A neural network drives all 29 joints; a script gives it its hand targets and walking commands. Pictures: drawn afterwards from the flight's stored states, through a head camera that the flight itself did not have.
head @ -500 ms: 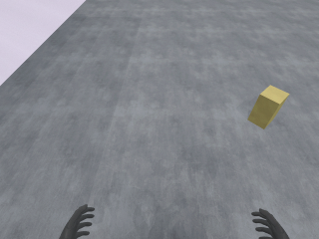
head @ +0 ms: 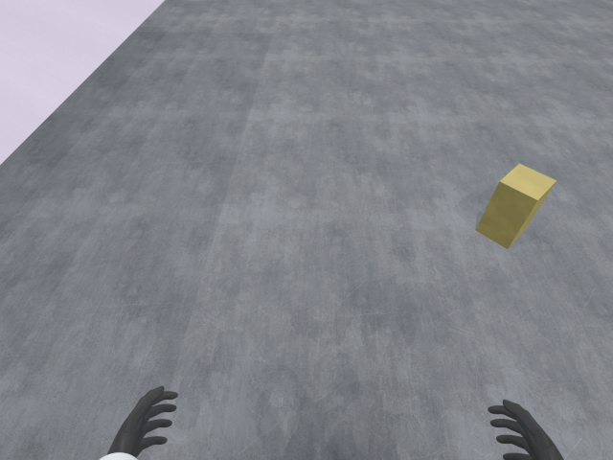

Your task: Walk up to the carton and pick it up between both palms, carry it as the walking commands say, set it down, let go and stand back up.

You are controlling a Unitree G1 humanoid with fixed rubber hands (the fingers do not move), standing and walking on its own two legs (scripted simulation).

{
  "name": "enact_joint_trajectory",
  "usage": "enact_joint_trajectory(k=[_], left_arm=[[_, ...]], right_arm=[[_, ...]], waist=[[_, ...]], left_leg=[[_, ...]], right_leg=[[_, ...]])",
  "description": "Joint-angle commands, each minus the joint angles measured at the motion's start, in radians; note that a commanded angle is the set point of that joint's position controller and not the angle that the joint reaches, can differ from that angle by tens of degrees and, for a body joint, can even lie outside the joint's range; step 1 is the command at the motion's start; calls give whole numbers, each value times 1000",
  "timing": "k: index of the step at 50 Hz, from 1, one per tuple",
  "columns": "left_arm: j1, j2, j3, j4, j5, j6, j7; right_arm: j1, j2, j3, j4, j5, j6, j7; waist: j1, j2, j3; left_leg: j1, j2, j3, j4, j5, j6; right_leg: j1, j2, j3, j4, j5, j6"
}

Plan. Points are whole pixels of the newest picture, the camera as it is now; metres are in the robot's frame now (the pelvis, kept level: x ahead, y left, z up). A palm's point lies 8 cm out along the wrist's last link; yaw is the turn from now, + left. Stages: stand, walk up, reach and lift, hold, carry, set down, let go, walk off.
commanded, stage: stand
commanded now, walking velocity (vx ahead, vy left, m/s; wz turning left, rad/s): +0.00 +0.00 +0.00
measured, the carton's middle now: (513, 207) +1.19 -0.85 -0.61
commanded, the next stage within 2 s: walk up in 1.56 s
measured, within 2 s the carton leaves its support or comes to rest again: neither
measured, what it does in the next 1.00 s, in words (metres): stands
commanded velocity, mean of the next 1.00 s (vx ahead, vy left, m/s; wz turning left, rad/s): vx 0.00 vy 0.00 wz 0.00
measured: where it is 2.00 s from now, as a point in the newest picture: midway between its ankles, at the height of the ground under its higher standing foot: outside the picture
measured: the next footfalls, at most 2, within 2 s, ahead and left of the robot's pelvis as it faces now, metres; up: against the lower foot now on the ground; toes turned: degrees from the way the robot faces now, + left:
none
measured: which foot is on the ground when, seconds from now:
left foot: down 0.00-1.00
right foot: down 0.00-1.00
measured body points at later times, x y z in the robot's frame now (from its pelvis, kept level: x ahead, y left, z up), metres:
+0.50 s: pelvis +0.00 +0.00 +0.00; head +0.01 +0.00 +0.45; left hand +0.18 +0.26 -0.07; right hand +0.16 -0.29 -0.07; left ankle +0.00 +0.12 -0.71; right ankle +0.00 -0.12 -0.71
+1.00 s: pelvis +0.00 +0.00 +0.00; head +0.00 +0.00 +0.45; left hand +0.17 +0.26 -0.07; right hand +0.15 -0.29 -0.08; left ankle +0.00 +0.12 -0.71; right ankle +0.00 -0.12 -0.71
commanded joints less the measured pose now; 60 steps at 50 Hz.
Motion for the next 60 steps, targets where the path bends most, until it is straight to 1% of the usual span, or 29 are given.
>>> enact_joint_trajectory(k=[1,3,17,19,26,28,31,32,33,37,39,41,42,46,49,51,54,55,58,60], left_arm=[[-69,259,94,-8,23,-27,4],[-71,256,93,-6,24,-27,3],[-71,264,92,5,19,-27,4],[-69,266,92,7,21,-26,4],[-63,269,93,14,19,-29,4],[-72,267,92,12,20,-27,4],[-71,266,92,13,18,-26,4],[-67,269,92,16,19,-26,4],[-68,270,92,15,18,-26,4],[-69,268,90,19,17,-27,5],[-70,271,91,21,18,-26,5],[-68,272,91,19,16,-27,5],[-66,272,93,24,17,-25,5],[-69,269,90,27,16,-26,5],[-68,270,89,31,16,-26,4],[-70,274,91,33,16,-25,4],[-70,271,89,38,16,-26,4],[-73,271,89,38,15,-26,3],[-74,270,89,43,15,-26,3],[-71,266,87,47,15,-26,3]], right_arm=[[-54,-177,-71,-32,-30,-30,-5],[-52,-176,-71,-32,-30,-31,-6],[-58,-183,-68,-17,-29,-31,-6],[-54,-190,-70,-16,-26,-31,-6],[-55,-188,-70,-9,-25,-31,-6],[-54,-187,-69,-10,-25,-30,-6],[-57,-191,-68,-5,-25,-29,-6],[-62,-192,-69,-3,-25,-30,-6],[-57,-191,-69,-3,-24,-30,-6],[-60,-191,-69,-1,-24,-29,-5],[-56,-191,-70,1,-23,-29,-6],[-55,-189,-68,6,-24,-30,-6],[-59,-193,-68,7,-25,-30,-6],[-56,-191,-68,8,-23,-29,-6],[-56,-194,-67,14,-23,-28,-5],[-59,-194,-67,17,-23,-28,-5],[-62,-197,-67,18,-22,-28,-4],[-57,-192,-66,21,-22,-28,-4],[-58,-191,-64,28,-21,-29,-4],[-65,-191,-65,26,-23,-29,-3]], waist=[[2,-8,-49],[-2,-12,-51],[0,-5,-51],[0,-13,-62],[0,-5,-61],[0,-17,-55],[-3,-5,-59],[1,-2,-55],[-2,-13,-60],[-2,-7,-57],[-4,-16,-62],[-1,-12,-65],[0,-5,-63],[-2,-17,-63],[-2,-4,-49],[0,-13,-57],[0,-9,-52],[-5,-15,-54],[0,-12,-54],[-1,-7,-58]], left_leg=[[3,73,-105,-136,243,75],[11,74,-103,-134,253,74],[20,79,-110,-143,271,78],[23,79,-109,-145,276,74],[29,78,-107,-139,303,74],[25,79,-107,-141,300,73],[29,80,-110,-144,297,76],[24,80,-109,-146,290,75],[29,80,-109,-146,294,74],[28,79,-109,-145,299,75],[34,79,-109,-145,308,73],[38,80,-111,-146,313,75],[37,81,-111,-146,316,76],[35,82,-113,-152,306,76],[32,82,-115,-160,295,74],[34,83,-114,-161,295,75],[37,80,-112,-162,290,72],[35,79,-113,-164,284,73],[37,83,-116,-174,291,73],[42,83,-115,-176,286,73]], right_leg=[[14,-83,106,-142,212,-87],[13,-84,107,-145,224,-87],[19,-87,110,-145,237,-88],[27,-85,105,-144,239,-88],[34,-90,109,-145,273,-89],[36,-89,107,-148,272,-89],[29,-87,106,-146,266,-89],[33,-86,107,-147,259,-89],[35,-89,107,-151,258,-88],[35,-91,112,-152,270,-90],[37,-93,111,-153,278,-91],[40,-93,111,-150,285,-90],[41,-91,109,-152,283,-89],[44,-90,112,-155,272,-90],[38,-94,114,-161,264,-91],[41,-88,109,-161,262,-88],[39,-92,116,-172,263,-89],[40,-94,118,-174,256,-90],[43,-91,111,-171,255,-87],[43,-91,113,-177,250,-88]])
